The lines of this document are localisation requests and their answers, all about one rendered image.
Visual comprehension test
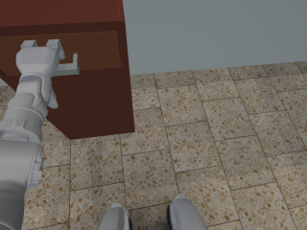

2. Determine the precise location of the cabinet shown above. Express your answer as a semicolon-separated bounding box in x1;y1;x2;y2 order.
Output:
0;0;135;140

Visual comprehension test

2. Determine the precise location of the robot thigh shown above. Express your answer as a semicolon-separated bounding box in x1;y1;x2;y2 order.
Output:
98;207;130;230
169;198;208;230

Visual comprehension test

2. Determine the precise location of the robot left thigh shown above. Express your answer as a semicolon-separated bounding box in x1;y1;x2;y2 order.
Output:
98;207;130;230

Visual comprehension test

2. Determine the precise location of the robot left upper arm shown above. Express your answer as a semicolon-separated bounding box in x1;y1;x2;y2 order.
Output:
0;139;45;230

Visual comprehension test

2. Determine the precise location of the drawer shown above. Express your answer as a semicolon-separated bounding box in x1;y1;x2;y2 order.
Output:
0;31;122;76

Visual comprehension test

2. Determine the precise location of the left robot hand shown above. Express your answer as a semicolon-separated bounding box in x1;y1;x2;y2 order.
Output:
15;39;65;109

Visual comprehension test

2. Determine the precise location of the left robot forearm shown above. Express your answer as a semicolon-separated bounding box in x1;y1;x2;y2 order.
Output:
0;72;52;145

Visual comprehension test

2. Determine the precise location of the handle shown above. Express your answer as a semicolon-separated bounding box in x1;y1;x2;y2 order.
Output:
53;53;80;77

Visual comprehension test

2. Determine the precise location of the robot right thigh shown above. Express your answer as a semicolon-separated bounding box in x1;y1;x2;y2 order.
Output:
169;198;208;230

